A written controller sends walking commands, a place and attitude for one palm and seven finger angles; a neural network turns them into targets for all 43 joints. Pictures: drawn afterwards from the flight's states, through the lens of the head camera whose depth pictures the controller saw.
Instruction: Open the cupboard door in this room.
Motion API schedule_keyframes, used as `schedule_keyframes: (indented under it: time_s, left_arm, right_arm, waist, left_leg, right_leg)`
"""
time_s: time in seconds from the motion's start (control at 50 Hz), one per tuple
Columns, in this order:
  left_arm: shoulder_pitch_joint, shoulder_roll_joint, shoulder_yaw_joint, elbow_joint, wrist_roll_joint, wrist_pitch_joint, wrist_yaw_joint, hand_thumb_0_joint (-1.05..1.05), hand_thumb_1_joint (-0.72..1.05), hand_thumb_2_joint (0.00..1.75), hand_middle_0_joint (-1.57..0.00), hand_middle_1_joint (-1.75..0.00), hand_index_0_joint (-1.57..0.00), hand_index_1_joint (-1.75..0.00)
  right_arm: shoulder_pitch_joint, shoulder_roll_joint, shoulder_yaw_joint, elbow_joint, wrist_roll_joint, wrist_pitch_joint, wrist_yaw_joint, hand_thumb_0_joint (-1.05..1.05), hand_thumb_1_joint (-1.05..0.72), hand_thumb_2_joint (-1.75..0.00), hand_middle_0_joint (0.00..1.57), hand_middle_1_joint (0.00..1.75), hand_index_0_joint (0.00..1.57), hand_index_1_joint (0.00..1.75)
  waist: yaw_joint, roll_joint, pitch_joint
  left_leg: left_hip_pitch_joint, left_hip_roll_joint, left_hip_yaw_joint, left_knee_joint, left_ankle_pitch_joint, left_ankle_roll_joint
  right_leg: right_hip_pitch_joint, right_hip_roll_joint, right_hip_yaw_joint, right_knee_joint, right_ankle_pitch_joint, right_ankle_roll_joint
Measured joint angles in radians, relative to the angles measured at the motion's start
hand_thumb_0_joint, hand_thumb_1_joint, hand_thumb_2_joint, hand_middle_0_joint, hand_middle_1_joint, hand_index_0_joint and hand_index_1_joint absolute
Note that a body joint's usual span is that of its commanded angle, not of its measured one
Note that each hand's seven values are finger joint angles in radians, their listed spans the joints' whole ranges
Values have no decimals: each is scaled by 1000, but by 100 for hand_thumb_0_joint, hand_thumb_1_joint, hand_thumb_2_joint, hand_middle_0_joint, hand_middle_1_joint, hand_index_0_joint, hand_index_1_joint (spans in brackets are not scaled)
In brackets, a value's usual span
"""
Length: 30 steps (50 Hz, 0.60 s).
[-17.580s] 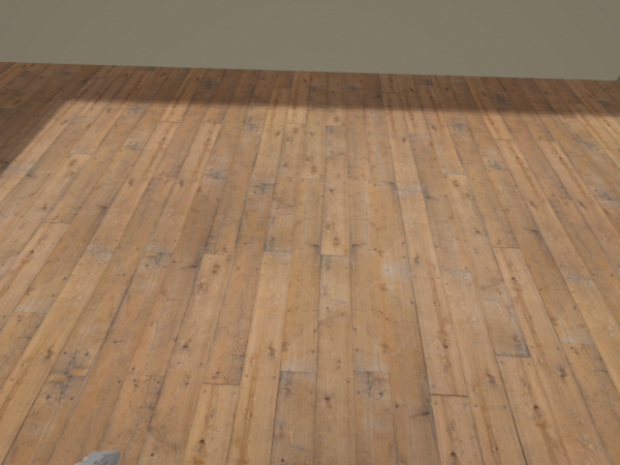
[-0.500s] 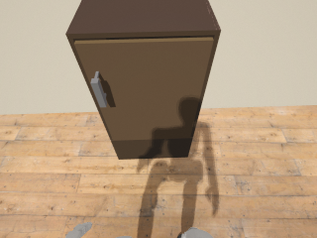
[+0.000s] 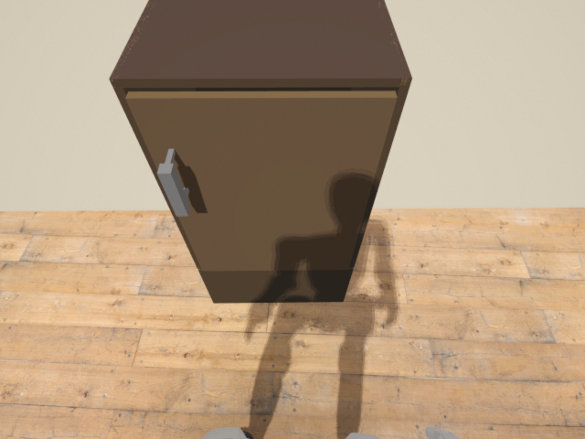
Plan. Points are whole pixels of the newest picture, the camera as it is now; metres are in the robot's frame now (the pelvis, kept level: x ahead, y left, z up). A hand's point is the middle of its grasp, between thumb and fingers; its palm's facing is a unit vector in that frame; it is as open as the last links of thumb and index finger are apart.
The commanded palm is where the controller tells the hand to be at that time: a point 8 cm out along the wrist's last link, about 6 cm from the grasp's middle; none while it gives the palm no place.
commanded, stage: come to a stop and stand still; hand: left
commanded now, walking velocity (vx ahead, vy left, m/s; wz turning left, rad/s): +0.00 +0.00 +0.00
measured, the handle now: (177, 183) +0.53 +0.27 -0.05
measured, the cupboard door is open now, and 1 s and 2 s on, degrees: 0 0 0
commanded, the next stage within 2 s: look again from close up in 1.32 s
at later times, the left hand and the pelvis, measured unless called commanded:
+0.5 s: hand out of the picture -0.02 +0.13 -0.17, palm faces +0.08 -0.98 -0.19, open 7.3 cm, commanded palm none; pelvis -0.04 -0.05 +0.01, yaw +2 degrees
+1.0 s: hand out of the picture -0.07 +0.13 -0.17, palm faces +0.07 -0.99 -0.15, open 7.4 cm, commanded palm none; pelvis -0.05 -0.02 +0.01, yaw +1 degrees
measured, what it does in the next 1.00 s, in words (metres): steps on the spot: right foot, then left foot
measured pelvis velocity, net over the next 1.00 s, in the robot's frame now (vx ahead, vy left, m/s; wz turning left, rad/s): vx -0.05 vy -0.02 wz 0.02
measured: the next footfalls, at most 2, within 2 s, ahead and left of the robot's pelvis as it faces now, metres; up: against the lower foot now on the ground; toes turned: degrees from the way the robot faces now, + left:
right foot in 0.04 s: +0.03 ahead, -0.12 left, +0.00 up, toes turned -3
left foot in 0.36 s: -0.05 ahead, +0.09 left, +0.00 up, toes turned +4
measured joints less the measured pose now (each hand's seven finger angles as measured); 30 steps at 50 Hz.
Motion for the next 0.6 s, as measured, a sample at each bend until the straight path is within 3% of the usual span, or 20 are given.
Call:
schedule_keyframes:
  time_s: [0.04,0.06,0.12,0.18,0.22,0.3,0.38,0.46,0.6]
  left_arm:
    - [11,4,-4,-7,3,-12,-3,1,91,90,-20,-30,-20,-30]
    - [16,0,-6,-5,8,-20,-2,1,91,90,-20,-30,-20,-30]
    - [27,-22,-19,4,15,-27,-3,1,91,90,-20,-30,-20,-30]
    - [39,-42,-29,14,16,-28,-3,1,91,90,-20,-30,-20,-30]
    - [40,-52,-35,19,15,-30,-4,1,91,90,-20,-30,-20,-30]
    - [31,-55,-37,32,13,-39,2,1,92,90,-20,-30,-21,-30]
    - [17,-47,-38,56,-1,-44,2,1,92,90,-20,-30,-21,-30]
    - [3,-35,-38,84,-6,-36,3,1,92,90,-20,-30,-20,-30]
    - [38,-39,-43,110,-5,-30,-3,1,92,90,-20,-30,-20,-30]
  right_arm:
    - [5,-10,-7,-1,5,5,5,0,-91,-90,21,30,20,30]
    - [8,-19,-11,1,9,8,7,0,-91,-90,21,30,20,30]
    - [26,-44,-21,14,15,35,8,0,-91,-90,20,30,20,30]
    - [42,-54,-20,36,16,43,8,1,-91,-90,20,30,20,30]
    - [57,-54,-16,48,18,37,8,1,-91,-90,20,30,19,30]
    - [87,-42,-1,75,22,25,4,1,-91,-90,20,29,19,30]
    - [119,-29,16,107,20,2,-4,1,-91,-90,20,29,19,30]
    - [140,5,35,147,16,-5,-6,1,-91,-90,20,29,19,30]
    - [195,30,45,157,10,-5,-4,1,-91,-90,20,30,19,30]
  waist:
    - [0,7,-8]
    - [-2,20,-9]
    - [-10,49,-20]
    - [-10,45,-36]
    - [-13,39,-44]
    - [-11,24,-56]
    - [-16,30,-67]
    - [-3,-7,-64]
    - [-5,-11,-88]
  left_leg:
    - [-20,3,-3,33,-9,-17]
    - [-33,11,-10,62,-21,-18]
    - [-70,-21,-78,210,-229,-1]
    - [-81,-54,-95,353,-267,7]
    - [-58,-62,-91,368,-264,5]
    - [40,-63,-79,224,-250,0]
    - [165,-43,-90,-44,-126,7]
    - [187,-43,-86,-72,-115,-5]
    - [203,-46,-78,-110,-82,2]
  right_leg:
    - [64,-13,-9,-186,134,0]
    - [74,-5,-17,-216,174,-34]
    - [80,1,-40,-208,160,-63]
    - [94,3,-38,-260,187,-71]
    - [97,8,-39,-293,212,-78]
    - [93,26,-51,-337,247,-90]
    - [77,56,-83,-337,258,-91]
    - [111,58,-81,-390,297,-88]
    - [136,59,-73,-451,342,-81]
